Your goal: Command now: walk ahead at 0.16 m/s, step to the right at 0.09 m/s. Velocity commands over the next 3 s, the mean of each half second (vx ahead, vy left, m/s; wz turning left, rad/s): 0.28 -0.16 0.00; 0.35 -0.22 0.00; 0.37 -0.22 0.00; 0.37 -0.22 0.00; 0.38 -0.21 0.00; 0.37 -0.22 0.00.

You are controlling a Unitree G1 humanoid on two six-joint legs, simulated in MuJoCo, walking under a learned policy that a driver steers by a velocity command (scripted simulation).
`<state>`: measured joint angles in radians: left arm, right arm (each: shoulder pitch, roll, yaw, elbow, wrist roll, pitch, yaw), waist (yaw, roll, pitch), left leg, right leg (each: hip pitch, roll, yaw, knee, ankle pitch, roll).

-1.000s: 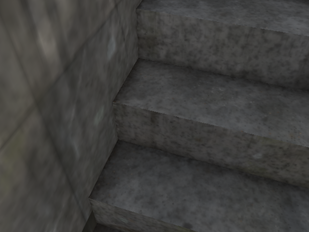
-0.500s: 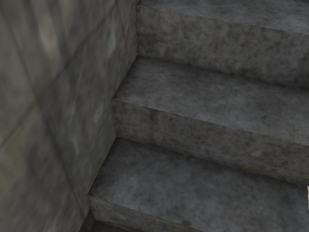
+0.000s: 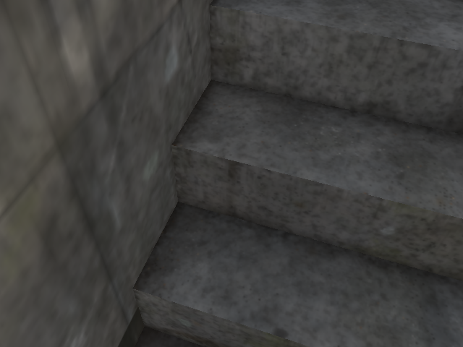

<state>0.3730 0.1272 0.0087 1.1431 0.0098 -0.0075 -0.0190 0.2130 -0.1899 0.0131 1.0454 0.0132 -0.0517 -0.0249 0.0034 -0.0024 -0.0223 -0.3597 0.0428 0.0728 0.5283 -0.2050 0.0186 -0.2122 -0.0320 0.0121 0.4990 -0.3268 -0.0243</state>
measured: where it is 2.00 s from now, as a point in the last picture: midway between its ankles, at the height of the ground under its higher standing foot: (354, 149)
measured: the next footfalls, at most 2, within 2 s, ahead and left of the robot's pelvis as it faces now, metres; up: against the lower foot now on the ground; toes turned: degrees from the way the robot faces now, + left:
left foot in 0.74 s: +0.22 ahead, -0.05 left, +0.20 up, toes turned +4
right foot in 1.14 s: +0.41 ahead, -0.37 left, +0.39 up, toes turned -3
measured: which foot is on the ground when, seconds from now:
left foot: down 0.00-0.26, up 0.28-0.72, down 0.74-1.00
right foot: down 0.00-0.78, up 0.80-1.00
